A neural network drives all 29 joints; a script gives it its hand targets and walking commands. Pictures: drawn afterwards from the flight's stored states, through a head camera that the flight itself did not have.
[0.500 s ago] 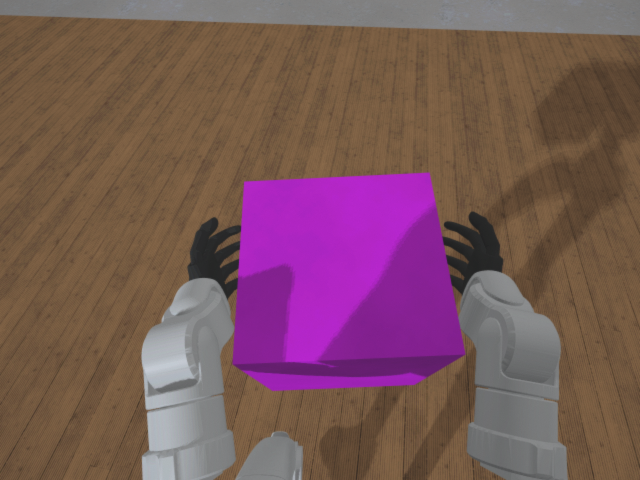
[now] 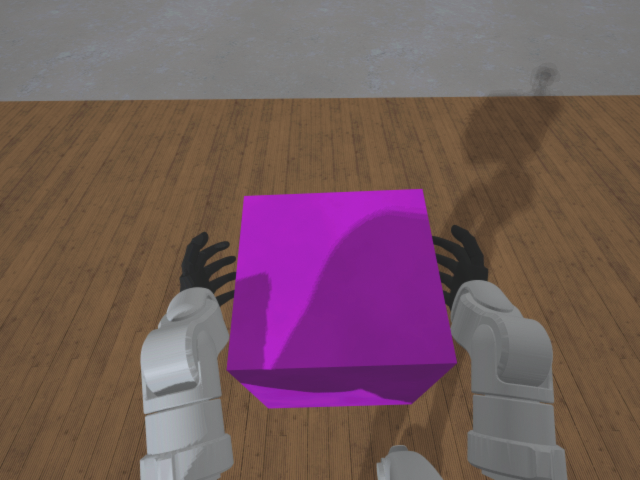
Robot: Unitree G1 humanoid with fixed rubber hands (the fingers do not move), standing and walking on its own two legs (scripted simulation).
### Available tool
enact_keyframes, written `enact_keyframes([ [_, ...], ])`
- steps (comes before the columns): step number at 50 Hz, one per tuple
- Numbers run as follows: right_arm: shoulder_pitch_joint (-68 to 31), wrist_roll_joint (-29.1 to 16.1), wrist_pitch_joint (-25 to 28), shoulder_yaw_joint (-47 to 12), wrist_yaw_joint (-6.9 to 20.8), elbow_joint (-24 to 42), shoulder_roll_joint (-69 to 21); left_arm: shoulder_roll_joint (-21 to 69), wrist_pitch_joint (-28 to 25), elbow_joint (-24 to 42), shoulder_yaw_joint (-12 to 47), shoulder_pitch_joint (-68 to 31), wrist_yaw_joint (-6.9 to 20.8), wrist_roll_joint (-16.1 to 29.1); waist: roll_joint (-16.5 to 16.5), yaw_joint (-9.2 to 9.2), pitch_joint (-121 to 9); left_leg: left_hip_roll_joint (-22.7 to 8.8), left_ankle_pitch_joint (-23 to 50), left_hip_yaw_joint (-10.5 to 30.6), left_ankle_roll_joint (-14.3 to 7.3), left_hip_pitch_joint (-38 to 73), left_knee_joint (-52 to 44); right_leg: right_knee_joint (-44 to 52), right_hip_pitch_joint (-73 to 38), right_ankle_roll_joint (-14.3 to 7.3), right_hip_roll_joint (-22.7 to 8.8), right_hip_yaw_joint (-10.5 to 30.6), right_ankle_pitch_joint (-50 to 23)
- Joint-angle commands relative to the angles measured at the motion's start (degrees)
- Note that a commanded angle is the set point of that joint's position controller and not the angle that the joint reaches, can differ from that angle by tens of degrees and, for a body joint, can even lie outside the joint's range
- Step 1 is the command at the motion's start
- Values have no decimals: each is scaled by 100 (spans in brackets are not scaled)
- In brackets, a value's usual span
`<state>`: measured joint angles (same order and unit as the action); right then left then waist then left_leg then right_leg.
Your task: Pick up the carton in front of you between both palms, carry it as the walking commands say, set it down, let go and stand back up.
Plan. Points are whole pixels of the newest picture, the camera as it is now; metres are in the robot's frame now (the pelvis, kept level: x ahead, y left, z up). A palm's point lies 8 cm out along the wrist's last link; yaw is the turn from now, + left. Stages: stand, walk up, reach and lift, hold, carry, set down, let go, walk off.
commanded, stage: carry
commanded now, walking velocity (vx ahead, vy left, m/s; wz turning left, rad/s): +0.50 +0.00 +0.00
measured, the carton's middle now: (336, 311) +0.34 -0.02 +0.01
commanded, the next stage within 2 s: none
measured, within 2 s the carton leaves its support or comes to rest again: neither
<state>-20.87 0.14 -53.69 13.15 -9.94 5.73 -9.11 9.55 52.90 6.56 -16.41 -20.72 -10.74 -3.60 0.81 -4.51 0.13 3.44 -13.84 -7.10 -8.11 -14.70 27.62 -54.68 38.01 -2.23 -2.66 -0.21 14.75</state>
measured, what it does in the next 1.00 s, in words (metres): goes down: right foot 0.03 m lower, then left foot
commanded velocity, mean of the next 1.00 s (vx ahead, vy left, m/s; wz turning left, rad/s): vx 0.07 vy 0.00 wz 0.00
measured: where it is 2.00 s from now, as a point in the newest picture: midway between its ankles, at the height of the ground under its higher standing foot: (323, 432)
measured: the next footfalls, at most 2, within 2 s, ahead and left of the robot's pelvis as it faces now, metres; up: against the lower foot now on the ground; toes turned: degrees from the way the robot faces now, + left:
right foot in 0.20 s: +0.34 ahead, -0.09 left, -0.03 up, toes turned -7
left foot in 0.62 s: +0.45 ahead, +0.07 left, -0.04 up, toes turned +3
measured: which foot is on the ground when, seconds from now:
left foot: down 0.00-0.22, up 0.24-0.60, down 0.62-1.00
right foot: up 0.00-0.18, down 0.20-1.00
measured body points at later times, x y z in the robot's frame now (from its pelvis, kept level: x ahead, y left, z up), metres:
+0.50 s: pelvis +0.29 -0.04 -0.03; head +0.36 -0.05 +0.41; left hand +0.62 +0.14 +0.04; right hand +0.64 -0.17 +0.03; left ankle +0.34 +0.09 -0.73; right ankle +0.29 -0.08 -0.77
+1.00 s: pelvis +0.40 -0.02 -0.04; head +0.41 -0.02 +0.41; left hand +0.74 +0.13 +0.05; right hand +0.73 -0.19 +0.05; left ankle +0.41 +0.07 -0.77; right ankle +0.30 -0.09 -0.76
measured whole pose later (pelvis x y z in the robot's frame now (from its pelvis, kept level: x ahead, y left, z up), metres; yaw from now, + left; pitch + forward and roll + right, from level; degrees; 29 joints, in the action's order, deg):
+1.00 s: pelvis +0.40 -0.02 -0.04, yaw -1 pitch +4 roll +1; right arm -22.7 3.1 -55.0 14.2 -10.9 2.8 -8.3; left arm 8.4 55.2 3.2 -15.2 -22.7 -10.7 -3.0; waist -0.6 -0.5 -4.2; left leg 1.1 -7.4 -5.7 -4.6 -21.1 31.9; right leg -33.8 12.3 -2.7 1.9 -5.1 18.8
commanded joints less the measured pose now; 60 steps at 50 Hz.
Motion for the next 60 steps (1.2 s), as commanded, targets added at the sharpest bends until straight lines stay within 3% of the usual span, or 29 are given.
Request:
enact_keyframes([
  [1,-3138,-1062,222,-3822,72,658,-4183,3962,-132,342,3612,-2878,1,786,514,17,-2121,-1212,4381,1079,-135,2077,-344,1010,240,-5,216,-459,-997],
  [4,-2729,-900,220,-3672,-21,598,-3893,3728,-110,475,3697,-2821,-45,859,569,-131,-1981,-896,4387,708,-27,2228,-156,2169,-133,-85,466,-816,-1896],
  [6,-2520,-785,183,-3572,-78,519,-3724,3564,-47,490,3683,-2751,-56,872,647,-122,-1887,-889,4252,645,-9,2172,-29,2816,-685,-211,566,-909,-2432],
  [8,-2518,-712,116,-3529,-111,470,-3627,3390,22,383,3579,-2614,-62,841,765,207,-2043,-968,4630,519,131,2012,667,3050,-1658,-347,657,-950,-2476],
  [9,-2609,-701,76,-3526,-119,443,-3607,3338,47,284,3491,-2488,-70,787,629,528,-2227,-881,4491,212,309,1790,1581,3363,-2467,-347,604,-988,-2688],
  [10,-2739,-690,45,-3511,-129,403,-3565,3292,77,212,3387,-2386,-74,700,214,793,-2431,-694,3120,21,460,1025,2691,3251,-3462,-262,116,-592,-3511],
  [11,-2849,-678,1,-3512,-143,343,-3572,3157,111,114,3265,-2299,-85,630,-651,726,-2728,-327,-105,41,586,-357,3560,2019,-4803,-397,-1119,643,-6923],
  [12,-2603,-735,-38,-3444,-132,190,-3641,3033,124,52,3295,-2429,-131,681,-1775,856,-3316,321,-2283,563,891,-2143,5474,2096,-6281,-1681,-2169,2541,-7337],
  [13,-2663,-683,-42,-3376,-155,300,-3583,3317,130,-69,3425,-2237,-112,820,-1357,955,-3471,98,-2111,914,724,-2370,5799,2400,-6050,-1833,-2099,2589,-6157],
  [14,-2846,-681,-36,-3313,-166,347,-3797,3594,94,106,3542,-2448,-43,967,-1060,890,-3130,-101,-1843,934,636,-2476,5481,2626,-5480,-1612,-1714,2171,-5334],
  [15,-2988,-628,0,-3248,-165,369,-3989,3914,65,272,3720,-2792,41,1128,-515,780,-2814,-268,-1550,929,638,-2417,4936,2780,-4926,-1365,-1550,1846,-5024],
  [17,-3027,-475,81,-3167,-143,341,-4183,4344,-46,539,4015,-3350,177,1396,-194,602,-2651,-443,-1167,913,654,-1817,3709,3057,-4116,-996,-1350,1392,-4679],
  [18,-2956,-434,128,-3197,-128,346,-4236,4399,-107,626,4096,-3444,217,1449,-214,585,-2670,-440,-1123,820,677,-1488,3114,3125,-3869,-912,-1268,1153,-4636],
  [22,-2722,-428,298,-3398,-128,480,-4189,4201,-225,683,4145,-3041,231,1389,-756,672,-2904,-194,-245,406,664,-1332,1804,2755,-4184,-792,-952,362,-6195],
  [25,-2694,-549,309,-3520,-144,750,-3973,3954,-234,762,4107,-2716,185,1324,-834,733,-2949,-115,474,257,632,-1286,1297,2460,-4340,-763,-752,27,-6091],
  [28,-2621,-599,204,-3520,-137,812,-3704,3692,-144,700,3987,-2529,105,1180,-718,693,-2719,-94,1061,193,527,-873,432,2107,-4109,-781,-624,-116,-5413],
  [30,-2521,-538,101,-3404,-118,675,-3557,3561,-43,551,3891,-2489,55,1043,-571,565,-2557,-306,2237,284,407,22,-481,1654,-3526,-549,-477,-196,-4391],
  [31,-2498,-507,44,-3330,-102,572,-3451,3497,17,435,3818,-2479,30,968,-224,543,-2528,-921,4316,845,222,794,-272,1443,-2750,-346,-345,-159,-2905],
  [32,-2562,-432,-7,-3264,-130,478,-3329,3491,94,345,3757,-2468,19,923,302,486,-2763,-1813,6720,1522,-364,1729,569,1247,-1895,15,-105,-32,-1398],
  [33,-2474,-414,-48,-3214,-154,296,-3390,3446,149,323,3713,-2541,9,904,732,331,-2931,-2110,7210,1821,-684,1997,620,1230,-1585,162,112,-54,-145],
  [34,-2418,-400,-75,-3169,-148,161,-3481,3533,189,302,3695,-2684,7,917,1006,265,-2924,-2084,6881,1891,-660,1991,455,1437,-1524,167,211,-28,672],
  [35,-2510,-421,-91,-3169,-117,109,-3632,3655,206,280,3676,-2863,14,922,863,298,-2861,-1963,6477,1770,-516,1889,417,1916,-1678,127,192,-10,839],
  [36,-2657,-479,-89,-3229,-81,130,-3789,3772,209,220,3642,-2930,30,929,715,411,-2815,-1758,6035,1505,-316,1564,457,2627,-2189,83,146,-64,363],
  [38,-3085,-594,-66,-3373,2,306,-4014,3961,166,129,3596,-3096,42,939,193,474,-2707,-1313,4985,1084,11,927,404,2363,-2923,-25,-125,126,-1598],
  [40,-3234,-645,-22,-3441,4,321,-4081,3985,155,49,3574,-3084,46,904,-192,464,-2741,-1074,3983,857,88,430,544,2126,-3436,-48,-403,244,-3562],
  [42,-3237,-631,-3,-3422,-49,326,-4010,3922,147,1,3548,-3007,23,864,-309,458,-2747,-956,3732,762,98,341,563,2019,-3529,-86,-502,200,-4234],
  [47,-3061,-541,-62,-3321,-107,100,-3940,3816,189,-84,3446,-2916,-5,781,-105,425,-2703,-1152,4708,895,17,725,552,2079,-3176,108,-301,52,-3167],
  [54,-3166,-478,-108,-3242,-102,-18,-4009,3892,229,-113,3462,-3139,19,826,-192,435,-2531,-973,3740,726,154,403,483,2176,-3471,53,-507,78,-3958],
  [60,-3267,-493,-139,-3236,-103,-57,-4052,3935,248,-174,3433,-3203,16,811,-152,425,-2549,-1103,3853,829,119,603,460,2218,-3288,24,-493,41,-3333],
])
